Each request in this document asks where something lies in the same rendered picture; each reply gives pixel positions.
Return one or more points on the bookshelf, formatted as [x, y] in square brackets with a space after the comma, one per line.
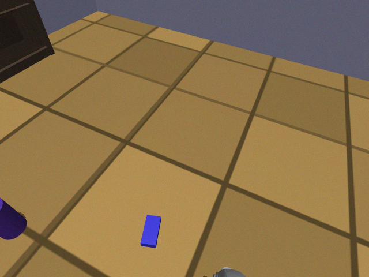
[23, 37]

